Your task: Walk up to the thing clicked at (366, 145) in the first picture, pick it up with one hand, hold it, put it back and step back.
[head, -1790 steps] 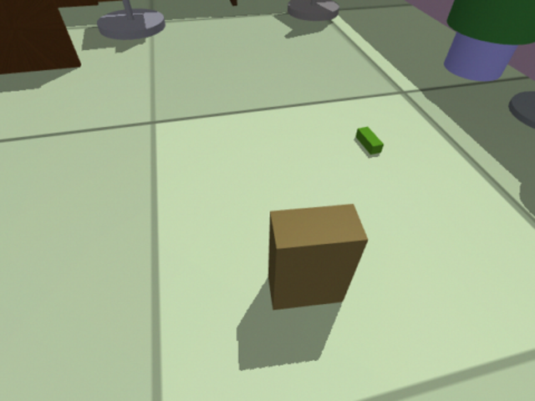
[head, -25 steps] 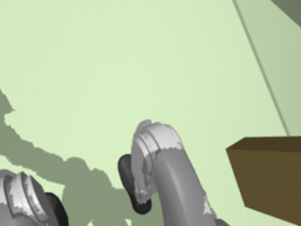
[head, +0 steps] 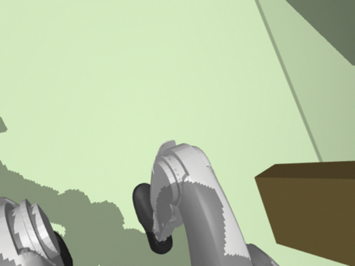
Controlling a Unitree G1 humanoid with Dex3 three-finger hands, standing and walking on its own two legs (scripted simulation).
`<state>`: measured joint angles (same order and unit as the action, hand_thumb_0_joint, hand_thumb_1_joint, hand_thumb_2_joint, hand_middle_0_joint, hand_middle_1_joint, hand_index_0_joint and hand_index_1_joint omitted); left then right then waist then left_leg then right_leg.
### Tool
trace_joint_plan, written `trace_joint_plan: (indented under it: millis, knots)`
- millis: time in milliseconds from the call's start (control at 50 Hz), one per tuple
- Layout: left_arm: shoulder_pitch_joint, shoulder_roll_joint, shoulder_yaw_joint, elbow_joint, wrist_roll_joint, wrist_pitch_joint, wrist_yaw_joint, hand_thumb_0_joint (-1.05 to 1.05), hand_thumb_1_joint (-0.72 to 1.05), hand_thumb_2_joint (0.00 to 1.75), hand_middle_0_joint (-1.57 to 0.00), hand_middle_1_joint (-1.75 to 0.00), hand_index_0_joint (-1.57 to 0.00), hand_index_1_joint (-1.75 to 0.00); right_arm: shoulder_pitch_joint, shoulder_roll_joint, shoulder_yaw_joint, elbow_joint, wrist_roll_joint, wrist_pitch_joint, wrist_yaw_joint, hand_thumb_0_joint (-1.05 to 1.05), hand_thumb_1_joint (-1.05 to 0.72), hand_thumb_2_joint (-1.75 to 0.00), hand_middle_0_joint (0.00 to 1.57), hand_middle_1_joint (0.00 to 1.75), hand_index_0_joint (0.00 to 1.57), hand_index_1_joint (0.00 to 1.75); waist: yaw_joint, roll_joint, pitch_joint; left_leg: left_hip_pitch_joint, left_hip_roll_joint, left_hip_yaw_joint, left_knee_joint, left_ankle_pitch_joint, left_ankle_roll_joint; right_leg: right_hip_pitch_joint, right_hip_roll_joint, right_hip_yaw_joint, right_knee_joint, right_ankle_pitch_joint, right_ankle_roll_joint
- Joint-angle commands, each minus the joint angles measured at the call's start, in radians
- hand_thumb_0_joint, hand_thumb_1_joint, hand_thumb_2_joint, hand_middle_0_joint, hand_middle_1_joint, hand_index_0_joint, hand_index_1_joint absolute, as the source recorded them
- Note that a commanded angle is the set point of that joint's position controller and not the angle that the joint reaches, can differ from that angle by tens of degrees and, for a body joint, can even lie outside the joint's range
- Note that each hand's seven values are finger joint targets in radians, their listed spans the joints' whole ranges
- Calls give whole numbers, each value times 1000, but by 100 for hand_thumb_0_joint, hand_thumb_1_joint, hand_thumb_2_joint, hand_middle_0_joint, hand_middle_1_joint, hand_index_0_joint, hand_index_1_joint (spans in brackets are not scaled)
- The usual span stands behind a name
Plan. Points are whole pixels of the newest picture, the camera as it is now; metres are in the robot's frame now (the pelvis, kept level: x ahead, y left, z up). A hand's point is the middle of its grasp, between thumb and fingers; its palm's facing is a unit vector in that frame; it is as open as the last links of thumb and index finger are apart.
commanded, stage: close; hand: left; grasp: from above
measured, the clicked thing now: out of the picture +0.46 +0.33 -0.27
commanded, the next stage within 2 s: settle in 1.52 s
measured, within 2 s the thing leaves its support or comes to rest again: leaves its support in 1.88 s
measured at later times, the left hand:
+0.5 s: hand out of the picture +0.45 +0.34 -0.24, palm faces -0.41 -0.20 -0.89, open 12.5 cm
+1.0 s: hand out of the picture +0.44 +0.33 -0.25, palm faces -0.40 -0.18 -0.90, open 10.6 cm
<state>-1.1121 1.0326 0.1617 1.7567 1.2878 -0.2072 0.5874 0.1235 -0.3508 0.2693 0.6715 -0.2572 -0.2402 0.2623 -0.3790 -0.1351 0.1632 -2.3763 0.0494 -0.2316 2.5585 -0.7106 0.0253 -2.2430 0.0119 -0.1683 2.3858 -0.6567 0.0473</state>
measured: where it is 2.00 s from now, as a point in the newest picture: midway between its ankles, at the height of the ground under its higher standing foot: (114, 255)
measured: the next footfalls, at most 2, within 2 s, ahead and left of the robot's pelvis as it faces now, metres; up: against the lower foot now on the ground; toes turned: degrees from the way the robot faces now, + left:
none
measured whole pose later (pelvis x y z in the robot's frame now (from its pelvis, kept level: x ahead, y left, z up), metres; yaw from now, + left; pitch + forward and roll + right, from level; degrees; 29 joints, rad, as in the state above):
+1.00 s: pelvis -0.01 +0.00 +0.00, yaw -1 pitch +26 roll -15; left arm -1.10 1.05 0.16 1.80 1.29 -0.20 0.65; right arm 0.09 -0.37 0.31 0.64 -0.27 -0.29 0.28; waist -0.39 -0.16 0.21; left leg -2.35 0.05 -0.26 2.56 -0.70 0.03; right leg -2.21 0.03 -0.19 2.36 -0.63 0.05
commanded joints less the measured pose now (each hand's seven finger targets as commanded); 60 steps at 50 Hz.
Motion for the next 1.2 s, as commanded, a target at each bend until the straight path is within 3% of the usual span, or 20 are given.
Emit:
trace_joint_plan:
  millis: [0, 100, 160, 240, 260, 360, 420, 440, 480, 540, 660, 740, 840, 900, 920, 940, 1040, 1100, 1120, 1180]
  knots:
    - [-282, 219, -5, -133, 1, 0, 59, 0, -39, 99, -15, -101, -15, -101, 196, -320, -85, 24, 0, -5, 3, 0, -88, -90, 20, 30, 20, 30, -60, 591, -649, 577, 12, 61, -277, 225, -32, 300, 57, -113, -175, 255, -65]
    - [-248, 234, 12, -87, 0, 25, 81, 0, -37, 93, -16, -96, -17, -96, 209, -334, -77, 15, -3, -11, 14, 0, -88, -90, 20, 30, 20, 30, -71, 560, -624, 545, 10, 78, -258, 282, -23, 345, 64, -104, -187, 312, -60]
    - [-241, 236, 8, -60, -21, 35, 80, 0, -37, 90, -16, -96, -17, -95, 187, -340, -76, 9, -3, -21, 17, 0, -88, -90, 20, 30, 20, 30, -69, 541, -608, 518, 12, 74, -252, 244, -20, 337, 67, -102, -191, 282, -59]
    - [-234, 298, 53, -88, -31, 40, 78, 0, -31, 88, -21, -95, -22, -94, 205, -337, -65, 4, 0, -25, 17, 0, -88, -90, 20, 30, 20, 30, -57, 537, -646, 517, 10, 74, -257, 251, -15, 373, 64, -103, -201, 280, -58]
    - [-219, 264, 24, -56, -35, 45, 69, 0, -30, 89, -23, -94, -23, -94, 200, -341, -69, -2, -2, -29, 16, 0, -89, -90, 20, 30, 20, 30, -75, 519, -617, 512, 12, 75, -250, 235, -13, 373, 62, -97, -197, 277, -55]
    - [-212, 316, 59, -137, -54, 40, 55, 0, -25, 86, -26, -93, -27, -92, 207, -335, -69, 0, 6, -25, 10, 0, -89, -90, 20, 30, 20, 30, -49, 545, -677, 519, 13, 79, -252, 250, -13, 417, 68, -97, -213, 283, -57]
    - [-185, 283, 46, -107, -63, 35, 46, 0, -20, 86, -30, -93, -31, -91, 203, -325, -66, 9, 5, -20, 7, 0, -89, -90, 20, 30, 20, 30, -51, 535, -643, 500, 12, 75, -254, 224, -13, 385, 65, -105, -211, 261, -58]
    - [-182, 258, 27, -97, -60, 34, 38, 0, -18, 86, -30, -92, -31, -91, 210, -320, -66, 8, 1, -19, 9, 0, -88, -90, 20, 30, 20, 30, -69, 523, -625, 498, 13, 73, -247, 226, -11, 383, 66, -105, -211, 266, -56]
    - [-200, 284, 35, -130, -64, 23, 36, 0, -16, 85, -31, -93, -32, -91, 200, -322, -61, 14, 8, -17, 5, 0, -88, -90, 20, 30, 20, 30, -51, 540, -636, 511, 15, 65, -259, 229, -17, 373, 64, -106, -204, 260, -61]
    - [-184, 241, 5, -89, -64, 9, 26, 0, -14, 84, -33, -91, -35, -89, 200, -323, -57, 8, 4, -13, 5, 0, -88, -90, 20, 30, 20, 30, -73, 496, -589, 470, 12, 68, -252, 201, -9, 371, 68, -110, -217, 244, -58]
    - [-198, 211, -38, -105, -54, -22, 31, 0, -3, 81, -40, -90, -42, -88, 186, -322, -48, 5, 1, -19, 5, 0, -88, -90, 20, 30, 20, 30, -77, 500, -586, 523, 17, 50, -258, 203, -19, 345, 66, -122, -204, 246, -56]
    - [-256, 272, -4, -164, -30, -30, 72, 0, 2, 78, -45, -86, -47, -84, 188, -339, -49, 7, 0, -22, 5, 0, -88, -90, 20, 30, 20, 30, -65, 560, -641, 567, 21, 46, -272, 225, -27, 359, 67, -122, -201, 265, -59]
    - [-242, 262, -12, -108, -9, -3, 111, 0, 5, 74, -47, -83, -49, -81, 163, -352, -54, -1, -9, -39, 12, 0, -88, -90, 20, 30, 20, 30, -76, 557, -579, 540, 21, 54, -270, 207, -29, 342, 68, -117, -198, 260, -58]
    - [-244, 268, -2, -92, -12, 15, 117, 0, 10, 73, -52, -81, -53, -79, 170, -360, -60, -2, -9, -44, 17, 0, -89, -90, 20, 30, 20, 30, -85, 554, -560, 533, 23, 51, -278, 198, -30, 335, 69, -119, -201, 252, -58]
    - [-264, 240, -29, -109, -18, 22, 114, 0, 11, 76, -53, -81, -54, -80, 149, -361, -60, -13, -4, -51, 17, 0, -89, -90, 20, 30, 20, 30, -82, 556, -565, 539, 25, 48, -279, 192, -32, 326, 69, -116, -198, 248, -60]
    - [-252, 276, 10, -105, -20, 26, 118, 0, 14, 76, -55, -82, -56, -80, 170, -365, -62, -2, -5, -53, 20, 0, -89, -90, 20, 30, 20, 30, -84, 569, -581, 555, 25, 45, -281, 213, -33, 328, 66, -123, -197, 258, -60]
    - [-237, 262, 2, -70, -38, 39, 101, 0, 24, 72, -62, -79, -64, -77, 171, -362, -57, -6, -1, -62, 24, 0, -89, -90, 20, 30, 20, 30, -93, 516, -558, 507, 19, 54, -269, 183, -22, 345, 63, -116, -207, 240, -54]
    - [-241, 300, 19, -77, -47, 39, 90, 0, 26, 71, -63, -78, -65, -76, 172, -359, -55, -9, 7, -60, 19, 0, -89, -90, 20, 30, 20, 30, -78, 509, -571, 504, 19, 54, -272, 175, -20, 359, 62, -111, -214, 229, -54]
    - [-235, 281, 1, -70, -51, 40, 82, 0, 27, 71, -65, -78, -67, -76, 170, -367, -64, -15, 7, -59, 17, 0, -89, -90, 20, 30, 20, 30, -84, 506, -564, 496, 18, 60, -270, 167, -17, 366, 66, -103, -224, 227, -54]
    - [-239, 313, 28, -95, -63, 31, 80, 0, 31, 74, -68, -79, -70, -77, 187, -361, -51, -7, 4, -56, 15, 0, -89, -90, 20, 30, 20, 30, -78, 508, -606, 509, 20, 58, -269, 199, -16, 391, 66, -108, -227, 250, -53]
